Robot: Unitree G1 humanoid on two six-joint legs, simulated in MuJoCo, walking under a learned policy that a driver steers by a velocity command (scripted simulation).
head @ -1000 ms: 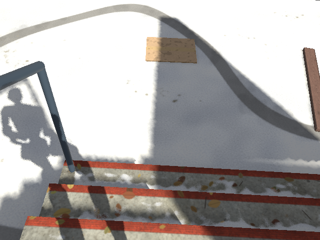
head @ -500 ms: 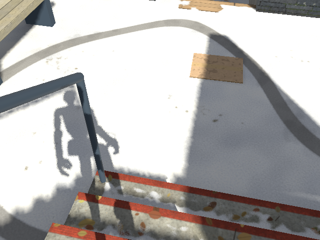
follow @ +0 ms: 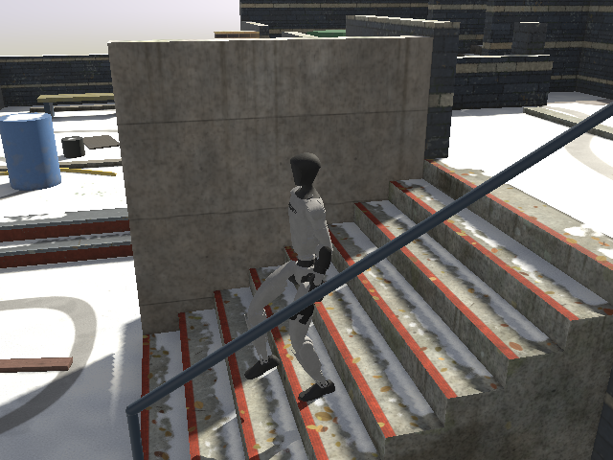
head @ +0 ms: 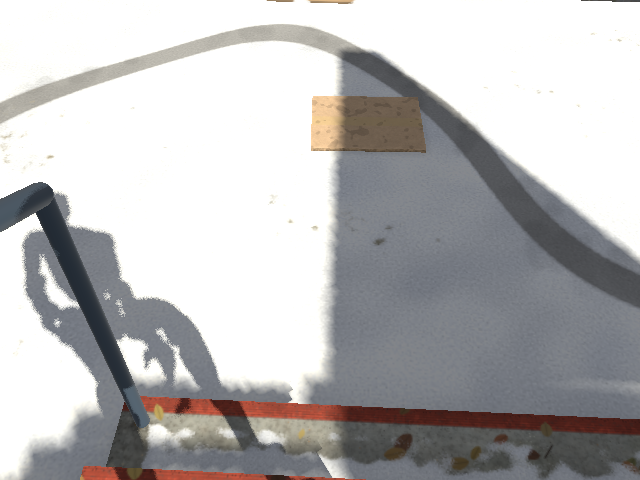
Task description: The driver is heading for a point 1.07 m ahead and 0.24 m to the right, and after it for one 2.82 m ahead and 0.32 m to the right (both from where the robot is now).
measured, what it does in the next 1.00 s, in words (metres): goes down, turning right: right foot 0.16 m lower, then left foot 0.16 m lower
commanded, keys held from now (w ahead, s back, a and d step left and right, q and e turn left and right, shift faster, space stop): w+e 0.56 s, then w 0.44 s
